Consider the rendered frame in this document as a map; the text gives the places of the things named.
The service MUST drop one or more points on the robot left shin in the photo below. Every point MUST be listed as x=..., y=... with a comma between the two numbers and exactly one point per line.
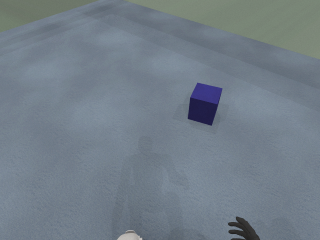
x=129, y=231

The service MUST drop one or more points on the right robot hand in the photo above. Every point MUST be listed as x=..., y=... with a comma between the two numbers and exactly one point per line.
x=248, y=232

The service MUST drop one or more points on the carton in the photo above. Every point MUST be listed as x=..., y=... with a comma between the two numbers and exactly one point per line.
x=203, y=103

